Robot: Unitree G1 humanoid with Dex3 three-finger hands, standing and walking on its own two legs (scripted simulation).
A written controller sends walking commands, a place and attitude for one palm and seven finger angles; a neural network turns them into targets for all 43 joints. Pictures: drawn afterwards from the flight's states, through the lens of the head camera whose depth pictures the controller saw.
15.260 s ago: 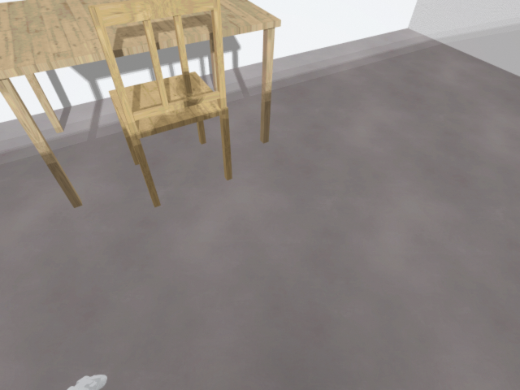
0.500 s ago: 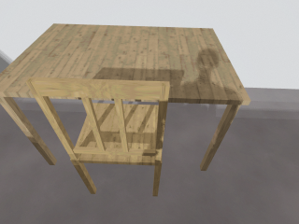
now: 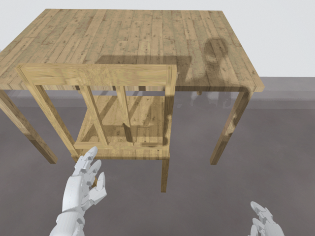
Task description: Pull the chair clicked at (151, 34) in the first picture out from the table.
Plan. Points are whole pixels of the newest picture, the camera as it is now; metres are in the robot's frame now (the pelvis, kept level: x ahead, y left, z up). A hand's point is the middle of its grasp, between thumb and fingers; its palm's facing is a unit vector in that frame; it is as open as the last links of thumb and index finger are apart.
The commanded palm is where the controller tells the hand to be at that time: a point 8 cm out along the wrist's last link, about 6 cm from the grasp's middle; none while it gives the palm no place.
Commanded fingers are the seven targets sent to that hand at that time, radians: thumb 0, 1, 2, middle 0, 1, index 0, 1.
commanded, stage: raise the hand toward the chair's back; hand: left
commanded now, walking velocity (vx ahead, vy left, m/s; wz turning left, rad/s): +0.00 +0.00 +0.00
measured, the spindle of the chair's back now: (96, 118) +0.50 +0.23 -0.04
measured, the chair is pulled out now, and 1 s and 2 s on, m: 0.00 0.00 0.00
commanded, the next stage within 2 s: aim the fingers beside a spindle in 1.82 s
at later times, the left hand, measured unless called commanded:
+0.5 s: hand (102, 208) +0.21 +0.15 -0.04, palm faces -0.13 -0.99 +0.02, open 12.4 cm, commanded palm +0.17 +0.23 -0.03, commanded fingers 0.00 -0.03 0.50 -0.11 -0.15 -0.11 -0.15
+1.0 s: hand (77, 195) +0.22 +0.21 -0.01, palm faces +0.08 -1.00 -0.05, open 16.3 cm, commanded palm +0.20 +0.26 -0.01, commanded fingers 0.00 -0.50 0.30 -0.06 -0.08 -0.06 -0.08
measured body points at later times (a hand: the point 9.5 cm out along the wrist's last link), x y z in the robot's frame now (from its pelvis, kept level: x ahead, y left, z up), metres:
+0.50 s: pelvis -0.02 +0.00 -0.08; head +0.06 +0.00 +0.36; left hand +0.21 +0.20 -0.04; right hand +0.19 -0.19 -0.17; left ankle +0.03 +0.11 -0.71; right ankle +0.02 -0.11 -0.71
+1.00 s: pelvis +0.00 +0.01 -0.06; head +0.06 +0.03 +0.39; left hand +0.21 +0.26 +0.00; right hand +0.20 -0.22 -0.12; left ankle +0.03 +0.11 -0.71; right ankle +0.02 -0.11 -0.71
